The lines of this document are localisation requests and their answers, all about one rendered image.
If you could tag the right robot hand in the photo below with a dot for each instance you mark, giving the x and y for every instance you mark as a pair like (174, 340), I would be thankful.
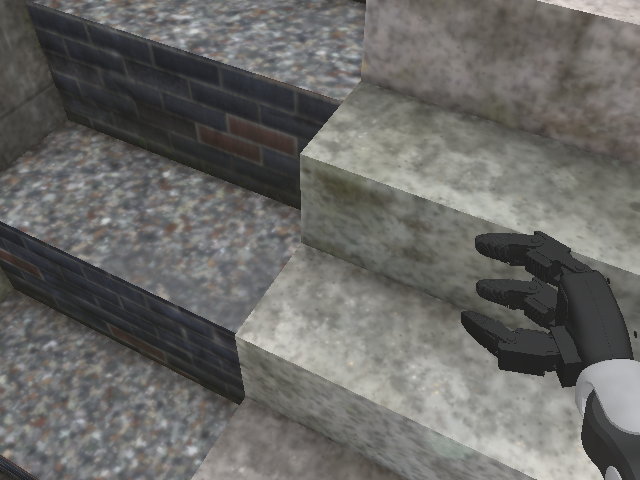
(585, 322)

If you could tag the robot right forearm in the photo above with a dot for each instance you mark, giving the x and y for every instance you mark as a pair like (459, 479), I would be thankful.
(607, 395)

